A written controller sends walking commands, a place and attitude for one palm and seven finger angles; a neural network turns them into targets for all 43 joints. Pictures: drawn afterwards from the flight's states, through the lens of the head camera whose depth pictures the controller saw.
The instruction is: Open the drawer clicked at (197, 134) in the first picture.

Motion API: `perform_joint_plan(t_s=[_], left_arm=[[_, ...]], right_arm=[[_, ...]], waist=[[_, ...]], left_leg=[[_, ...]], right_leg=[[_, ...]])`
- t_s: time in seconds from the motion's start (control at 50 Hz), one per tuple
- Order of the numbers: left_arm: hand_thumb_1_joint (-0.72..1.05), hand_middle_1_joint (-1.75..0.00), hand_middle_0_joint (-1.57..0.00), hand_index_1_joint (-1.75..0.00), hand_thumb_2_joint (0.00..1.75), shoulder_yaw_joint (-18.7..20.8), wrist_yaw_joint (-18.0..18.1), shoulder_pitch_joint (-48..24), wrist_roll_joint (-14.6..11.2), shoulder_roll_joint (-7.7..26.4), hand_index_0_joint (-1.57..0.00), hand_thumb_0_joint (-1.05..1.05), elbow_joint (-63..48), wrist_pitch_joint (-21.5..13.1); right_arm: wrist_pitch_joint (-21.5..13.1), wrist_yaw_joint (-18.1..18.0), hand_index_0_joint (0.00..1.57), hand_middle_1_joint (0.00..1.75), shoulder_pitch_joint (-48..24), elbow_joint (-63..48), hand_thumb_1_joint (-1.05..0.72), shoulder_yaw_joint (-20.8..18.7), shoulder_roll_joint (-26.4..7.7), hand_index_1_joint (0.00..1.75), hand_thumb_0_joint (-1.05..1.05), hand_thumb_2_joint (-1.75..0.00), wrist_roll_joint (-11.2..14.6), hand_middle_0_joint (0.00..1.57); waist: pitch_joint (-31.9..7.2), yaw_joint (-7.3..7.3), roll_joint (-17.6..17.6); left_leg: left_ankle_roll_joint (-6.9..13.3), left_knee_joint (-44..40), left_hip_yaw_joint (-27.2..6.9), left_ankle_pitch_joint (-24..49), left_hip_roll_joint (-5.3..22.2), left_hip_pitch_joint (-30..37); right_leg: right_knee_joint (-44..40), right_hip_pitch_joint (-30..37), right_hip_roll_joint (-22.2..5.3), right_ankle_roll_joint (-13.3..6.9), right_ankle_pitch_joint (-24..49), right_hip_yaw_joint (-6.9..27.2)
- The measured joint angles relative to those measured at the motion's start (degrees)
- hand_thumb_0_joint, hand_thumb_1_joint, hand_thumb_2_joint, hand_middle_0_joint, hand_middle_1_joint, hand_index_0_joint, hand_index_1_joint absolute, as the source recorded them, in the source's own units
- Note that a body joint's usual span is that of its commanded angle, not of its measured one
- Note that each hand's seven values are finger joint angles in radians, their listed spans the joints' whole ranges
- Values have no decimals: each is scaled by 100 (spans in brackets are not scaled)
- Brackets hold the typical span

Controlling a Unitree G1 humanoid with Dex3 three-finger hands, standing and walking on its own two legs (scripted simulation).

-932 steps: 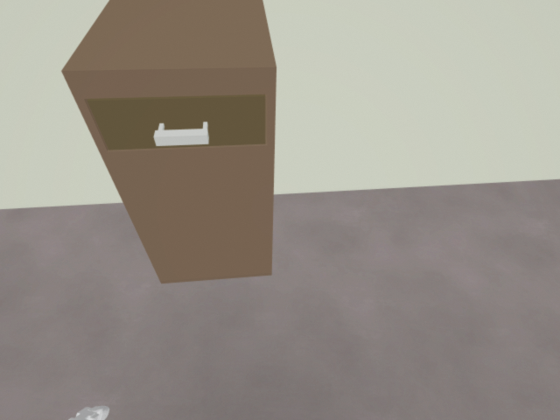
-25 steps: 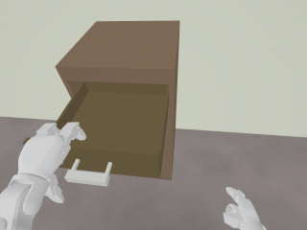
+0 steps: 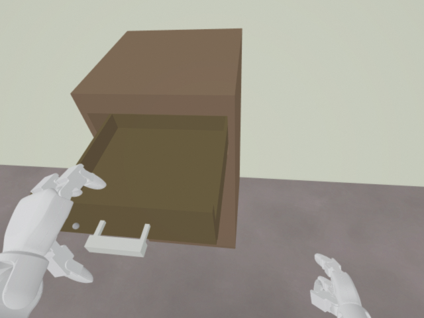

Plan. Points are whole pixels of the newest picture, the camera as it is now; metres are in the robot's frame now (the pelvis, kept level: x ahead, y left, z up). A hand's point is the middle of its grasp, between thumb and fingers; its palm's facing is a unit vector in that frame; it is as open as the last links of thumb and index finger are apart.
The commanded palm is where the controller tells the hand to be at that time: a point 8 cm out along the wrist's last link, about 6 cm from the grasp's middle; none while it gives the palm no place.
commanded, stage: draw the hand back to the body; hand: left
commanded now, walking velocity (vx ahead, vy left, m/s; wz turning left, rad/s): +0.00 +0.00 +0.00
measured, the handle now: (120, 236) +0.26 +0.26 -0.02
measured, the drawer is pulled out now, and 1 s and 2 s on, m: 0.30 0.30 0.30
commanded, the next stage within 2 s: step back with the hand held close in 0.94 s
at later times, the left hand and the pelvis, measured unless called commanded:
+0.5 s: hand (82, 212) +0.21 +0.23 +0.16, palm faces +0.38 -0.83 -0.41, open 10.8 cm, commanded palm +0.15 +0.27 +0.17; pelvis +0.02 -0.01 +0.00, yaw +0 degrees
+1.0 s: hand (67, 227) +0.18 +0.24 +0.16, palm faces +0.43 -0.82 -0.38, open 7.5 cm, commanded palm +0.13 +0.27 +0.17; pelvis +0.00 -0.01 +0.00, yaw +0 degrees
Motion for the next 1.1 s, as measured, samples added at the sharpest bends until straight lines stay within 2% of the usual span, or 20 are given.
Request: perform_joint_plan(t_s=[0.02, 0.04, 0.06, 0.08, 0.12, 0.18, 0.28, 0.42, 0.6, 0.82, 0.92, 1.06, 1.1], left_arm=[[-48, -119, -32, -119, 31, 167, 73, 32, -748, -211, -33, 0, 36, -114], [-48, -119, -31, -118, 31, 310, 121, 72, -1356, -416, -33, 0, 59, -191], [-46, -118, -31, -118, 32, 420, 163, 103, -1829, -594, -32, 0, 65, -241], [-45, -117, -31, -117, 32, 498, 206, 120, -2183, -741, -32, 0, 63, -289], [-41, -114, -31, -114, 34, 562, 303, 123, -2630, -966, -32, 0, 37, -378], [-34, -110, -30, -109, 37, 530, 407, 132, -2934, -1191, -31, 0, -50, -479], [-19, -100, -29, -100, 43, 497, 426, 196, -3074, -1209, -29, 0, -211, -606], [4, -85, -27, -85, 53, 685, 337, 439, -3156, -1067, -27, 0, -281, -662], [35, -65, -25, -65, 67, 667, 311, 710, -3170, -1137, -25, 1, -285, -610], [72, -41, -22, -41, 83, 654, 384, 577, -3160, -1212, -23, 1, -240, -545], [82, -34, -21, -34, 87, 667, 385, 546, -3160, -1197, -22, 2, -217, -547], [87, -31, -21, -31, 89, 676, 381, 545, -3157, -1203, -21, 2, -194, -547], [88, -31, -21, -30, 90, 779, 349, 529, -3133, -1172, -21, 2, -191, -643]], right_arm=[[-149, -37, 21, 30, 6, -18, -90, 2, 39, 30, 1, -90, -6, 20], [-271, -78, 21, 30, 27, -43, -90, 12, 91, 30, 1, -90, -8, 20], [-377, -122, 21, 30, 70, -65, -90, 25, 147, 30, 1, -90, -8, 20], [-480, -165, 21, 30, 125, -70, -90, 43, 196, 30, 1, -90, -16, 20], [-666, -227, 21, 30, 266, -55, -90, 73, 265, 30, 1, -90, -44, 20], [-877, -249, 21, 30, 453, 24, -90, 94, 294, 30, 1, -90, -81, 20], [-1042, -211, 21, 30, 586, 173, -90, 62, 269, 30, 1, -90, -128, 20], [-997, -159, 21, 30, 550, 217, -90, -53, 242, 30, 1, -90, -109, 20], [-921, -187, 21, 30, 471, 214, -90, -107, 245, 30, 1, -90, -87, 20], [-976, -223, 21, 30, 423, 176, -90, -33, 293, 30, 1, -90, -94, 20], [-994, -213, 21, 30, 443, 173, -90, -13, 318, 30, 1, -90, -97, 20], [-1010, -201, 21, 30, 503, 201, -90, -22, 312, 30, 1, -90, -98, 20], [-928, -181, 21, 30, 524, 97, -90, 4, 272, 30, 1, -90, -66, 20]], waist=[[66, -53, -13], [113, -106, -45], [142, -149, -94], [157, -175, -149], [148, -198, -253], [110, -215, -335], [58, -273, -340], [27, -326, -239], [-40, -261, -173], [-33, -203, -204], [-21, -219, -223], [22, -236, -243], [-6, -289, -219]], left_leg=[[-5, 5, -2, -11, 10, 44], [-13, -4, -4, -18, 20, 85], [-23, -25, -9, -18, 30, 125], [-34, -50, -16, -16, 44, 164], [-57, -98, -34, -15, 68, 234], [-80, -153, -59, -27, 94, 331], [-85, -224, -62, -37, 105, 409], [-79, -296, -3, -16, 107, 400], [-60, -302, -3, 19, 81, 347], [-57, -280, -42, 72, 58, 366], [-58, -284, -37, 96, 55, 375], [-59, -289, -29, 123, 54, 373], [-52, -202, -61, 110, 62, 215]], right_leg=[[0, 45, 9, -6, -4, -3], [-3, 82, 19, -12, -11, -5], [-15, 119, 29, -18, -16, -11], [-37, 158, 42, -26, -19, -18], [-83, 233, 64, -45, -25, -38], [-153, 343, 87, -65, -38, -65], [-220, 420, 98, -70, -50, -69], [-257, 375, 101, -58, -28, -13], [-263, 326, 74, -39, 1, -13], [-279, 379, 50, -37, 60, -52], [-285, 387, 47, -38, 86, -47], [-299, 387, 46, -39, 122, -40], [-311, 288, 55, -33, 144, -72]])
